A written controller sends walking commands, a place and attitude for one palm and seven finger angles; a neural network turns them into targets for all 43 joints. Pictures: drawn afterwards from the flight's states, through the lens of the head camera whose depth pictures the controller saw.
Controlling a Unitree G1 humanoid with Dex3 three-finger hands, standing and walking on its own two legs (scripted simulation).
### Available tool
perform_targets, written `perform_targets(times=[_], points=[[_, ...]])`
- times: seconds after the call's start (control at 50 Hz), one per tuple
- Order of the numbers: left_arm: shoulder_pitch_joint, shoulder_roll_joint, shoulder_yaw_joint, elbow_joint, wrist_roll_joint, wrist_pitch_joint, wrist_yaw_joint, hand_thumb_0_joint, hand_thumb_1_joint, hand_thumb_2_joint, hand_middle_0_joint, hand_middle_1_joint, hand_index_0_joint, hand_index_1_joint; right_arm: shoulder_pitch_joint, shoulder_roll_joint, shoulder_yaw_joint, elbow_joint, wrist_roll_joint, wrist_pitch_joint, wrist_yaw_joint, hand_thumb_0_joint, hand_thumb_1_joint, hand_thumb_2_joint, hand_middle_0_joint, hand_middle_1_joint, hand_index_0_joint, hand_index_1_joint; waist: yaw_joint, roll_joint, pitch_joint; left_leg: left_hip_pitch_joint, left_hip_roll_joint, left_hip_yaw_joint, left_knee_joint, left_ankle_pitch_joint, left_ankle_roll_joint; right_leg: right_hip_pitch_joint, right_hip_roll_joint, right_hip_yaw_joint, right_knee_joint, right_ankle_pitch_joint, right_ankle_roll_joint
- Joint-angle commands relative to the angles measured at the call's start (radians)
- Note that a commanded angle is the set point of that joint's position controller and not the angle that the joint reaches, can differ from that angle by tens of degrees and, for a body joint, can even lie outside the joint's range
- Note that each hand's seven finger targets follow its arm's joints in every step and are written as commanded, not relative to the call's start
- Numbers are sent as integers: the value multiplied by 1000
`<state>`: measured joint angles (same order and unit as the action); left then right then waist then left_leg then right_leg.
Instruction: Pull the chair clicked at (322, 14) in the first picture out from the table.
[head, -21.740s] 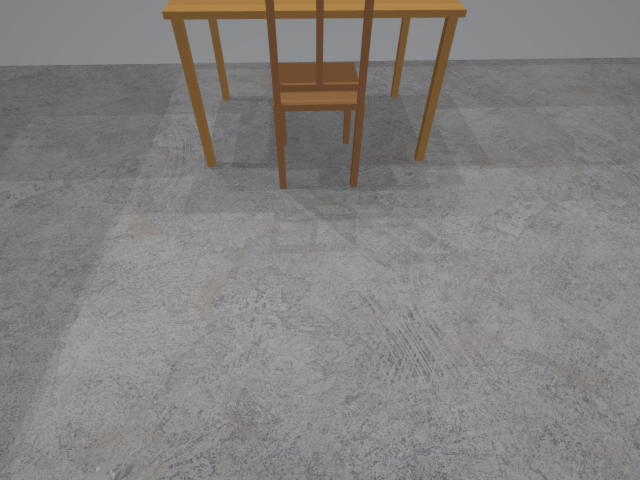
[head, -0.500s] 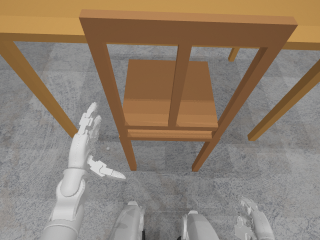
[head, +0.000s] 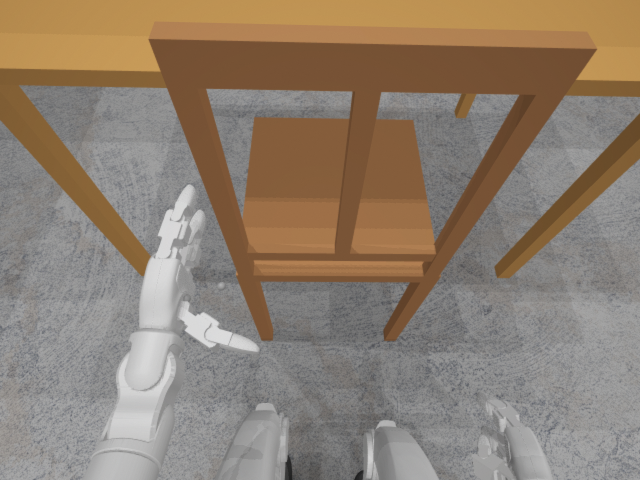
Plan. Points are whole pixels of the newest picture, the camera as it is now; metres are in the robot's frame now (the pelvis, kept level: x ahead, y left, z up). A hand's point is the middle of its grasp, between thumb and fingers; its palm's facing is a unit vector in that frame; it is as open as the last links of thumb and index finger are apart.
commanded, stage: push the fingers through the gap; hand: left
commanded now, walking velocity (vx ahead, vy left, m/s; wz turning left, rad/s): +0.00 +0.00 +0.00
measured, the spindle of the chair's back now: (351, 189) +0.47 -0.02 +0.04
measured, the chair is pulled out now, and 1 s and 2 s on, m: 0.00 0.00 0.00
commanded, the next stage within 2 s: hook a spindle and tug to test in 1.36 s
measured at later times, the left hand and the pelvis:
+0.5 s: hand (229, 250) +0.39 +0.13 +0.02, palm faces -0.01 -1.00 -0.05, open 17.0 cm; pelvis +0.00 +0.00 +0.00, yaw +0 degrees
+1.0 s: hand (233, 214) +0.44 +0.14 +0.02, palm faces +0.04 -1.00 -0.04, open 16.9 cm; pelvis +0.00 +0.00 -0.01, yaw -1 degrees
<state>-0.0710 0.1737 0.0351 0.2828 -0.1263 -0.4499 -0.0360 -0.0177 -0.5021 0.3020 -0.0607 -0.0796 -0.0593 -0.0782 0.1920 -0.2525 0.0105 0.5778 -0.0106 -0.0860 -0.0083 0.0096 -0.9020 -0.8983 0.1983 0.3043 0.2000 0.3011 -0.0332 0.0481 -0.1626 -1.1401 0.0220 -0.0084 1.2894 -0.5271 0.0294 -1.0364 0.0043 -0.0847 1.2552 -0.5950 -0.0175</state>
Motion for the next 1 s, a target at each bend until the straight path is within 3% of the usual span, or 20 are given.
perform_targets(times=[0.0, 0.08, 0.16, 0.18, 0.24, 0.3, 0.32, 0.34, 0.38, 0.44, 0.48, 0.54, 0.62, 0.64, 0.74, 0.78, 0.84, 0.92, 0.98], points=[[-249, 72, 63, -7, 11, -33, 23, 0, -500, 300, -60, -80, -60, -80, 19, -136, -48, -99, 1, -14, 2, 0, -900, -900, 200, 300, 200, 300, -48, -59, -302, 291, -8, -63, -145, 222, -8, 47, 9, 31, -169, 227, -16], [-256, 93, 71, -6, -1, 23, -25, 0, -500, 300, -60, -80, -60, -80, 25, -147, -52, -134, 12, 12, 5, 0, -900, -900, 200, 300, 200, 300, -22, -31, -376, 319, -15, -41, -164, 263, -6, 130, 7, 49, -190, 290, -20], [-361, 157, 122, -169, -27, -22, -18, 0, -500, 300, -60, -80, -60, -80, 37, -139, -54, -137, 9, 5, -7, 0, -900, -900, 200, 300, 200, 300, -13, 26, -474, 414, -9, -52, -160, 369, -9, 164, 7, 56, -179, 371, -20], [-366, 126, 94, -179, -28, -37, -10, 0, -500, 300, -60, -80, -60, -80, 40, -130, -50, -131, 7, 0, -6, 0, -900, -900, 200, 300, 200, 300, -23, 34, -466, 427, -11, -52, -158, 383, -9, 159, 8, 55, -181, 382, -19], [-410, 155, 130, -105, -22, -73, 17, 0, -500, 300, -60, -80, -60, -80, 52, -135, -50, -92, 1, -7, -7, 0, -900, -900, 200, 300, 200, 300, -46, -21, -408, 368, -6, -57, -138, 348, -6, 117, 13, 51, -174, 350, -15], [-450, 96, 83, 59, 7, -67, 11, 0, -500, 300, -60, -80, -60, -80, 54, -137, -48, -65, 0, -3, 0, 0, -900, -900, 200, 300, 200, 300, -77, -52, -318, 293, -8, -50, -131, 243, -3, 56, 12, 47, -181, 263, -11], [-470, 107, 93, 94, 8, -60, 3, 0, -500, 300, -60, -80, -60, -80, 56, -144, -50, -62, 2, -1, 0, 0, -900, -900, 200, 300, 200, 300, -77, -54, -303, 271, -9, -48, -133, 209, -3, 50, 11, 49, -186, 233, -13], [-470, 118, 99, 125, 13, -51, -5, 0, -500, 300, -60, -80, -60, -80, 59, -147, -51, -65, 4, 2, 0, 0, -900, -900, 200, 300, 200, 300, -65, -35, -306, 273, -12, -46, -139, 206, -3, 55, 11, 53, -190, 227, -18], [-501, 111, 94, 116, 12, -37, -20, 0, -500, 300, -60, -80, -60, -80, 64, -151, -54, -74, 4, 7, 3, 0, -900, -900, 200, 300, 200, 300, -58, 16, -375, 329, -13, -49, -146, 236, -7, 57, 8, 50, -185, 247, -20], [-513, 153, 132, 59, -13, -33, -26, 0, -500, 300, -60, -80, -60, -80, 70, -155, -59, -92, 8, 9, 1, 0, -900, -900, 200, 300, 200, 300, -37, 33, -465, 399, -10, -55, -155, 327, -12, 104, 10, 51, -179, 324, -22], [-546, 161, 145, 17, -18, -43, -15, 0, -500, 300, -60, -80, -60, -80, 75, -148, -56, -88, 3, 10, 2, 0, -900, -900, 200, 300, 200, 300, -38, 36, -505, 429, -9, -58, -154, 373, -13, 119, 9, 50, -172, 363, -18], [-575, 191, 173, 42, -8, -65, 11, 0, -500, 300, -60, -80, -60, -80, 85, -145, -53, -75, 0, 9, 3, 0, -900, -900, 200, 300, 200, 300, -47, 13, -473, 389, -9, -54, -142, 372, -11, 117, 14, 53, -165, 372, -16], [-642, 154, 153, 191, 16, -71, 23, 0, -500, 300, -60, -80, -60, -80, 97, -145, -50, -43, -5, 16, 9, 0, -900, -900, 200, 300, 200, 300, -88, -50, -367, 285, -10, -42, -131, 260, -2, 74, 17, 57, -181, 291, -8], [-640, 173, 172, 218, 19, -71, 20, 0, -500, 300, -60, -80, -60, -80, 101, -149, -53, -44, -2, 16, 9, 0, -900, -900, 200, 300, 200, 300, -82, -50, -363, 280, -12, -40, -133, 254, -2, 75, 17, 60, -182, 284, -11], [-699, 161, 162, 265, 15, -62, -10, 0, -500, 300, -60, -80, -60, -80, 118, -157, -56, -48, -3, 26, 14, 0, -900, -900, 200, 300, 200, 300, -80, 18, -421, 344, -12, -45, -140, 284, -7, 53, 20, 54, -180, 292, -17], [-730, 186, 180, 238, 13, -72, -11, 0, -500, 300, -60, -80, -60, -80, 122, -156, -55, -45, -6, 29, 15, 0, -900, -900, 200, 300, 200, 300, -74, 41, -460, 367, -10, -48, -139, 318, -11, 63, 20, 57, -172, 317, -18], [-779, 229, 216, 209, 9, -91, 2, 0, -500, 300, -60, -80, -60, -80, 134, -159, -56, -46, -8, 28, 16, 0, -900, -900, 200, 300, 200, 300, -74, 25, -507, 377, -9, -53, -132, 360, -10, 87, 23, 57, -161, 357, -16], [-823, 234, 235, 300, 24, -99, 16, 0, -500, 300, -60, -80, -60, -80, 140, -151, -51, -22, -15, 32, 18, 0, -900, -900, 200, 300, 200, 300, -98, -24, -448, 283, -13, -35, -117, 295, -2, 93, 24, 68, -168, 328, -7], [-795, 241, 249, 364, 33, -96, 3, 0, -500, 300, -60, -80, -60, -80, 149, -155, -51, -24, -14, 37, 22, 0, -900, -900, 200, 300, 200, 300, -88, -16, -442, 270, -15, -31, -121, 283, -2, 89, 24, 68, -167, 316, -11]])
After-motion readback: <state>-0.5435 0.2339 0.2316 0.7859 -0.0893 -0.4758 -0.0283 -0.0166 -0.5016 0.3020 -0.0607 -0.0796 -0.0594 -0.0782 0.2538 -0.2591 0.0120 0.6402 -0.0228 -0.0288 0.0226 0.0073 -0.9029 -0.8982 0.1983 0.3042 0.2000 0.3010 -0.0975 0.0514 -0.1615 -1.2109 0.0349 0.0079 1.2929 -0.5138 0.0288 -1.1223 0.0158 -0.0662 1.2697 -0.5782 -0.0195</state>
